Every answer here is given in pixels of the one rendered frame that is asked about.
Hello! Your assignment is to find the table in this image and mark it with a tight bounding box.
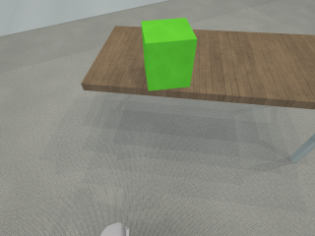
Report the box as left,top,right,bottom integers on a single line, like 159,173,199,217
81,26,315,162

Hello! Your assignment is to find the carton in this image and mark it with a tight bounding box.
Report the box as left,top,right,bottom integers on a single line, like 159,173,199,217
141,18,198,91

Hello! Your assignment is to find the robot left thigh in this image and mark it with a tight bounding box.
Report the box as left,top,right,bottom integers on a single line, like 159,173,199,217
100,223,130,236

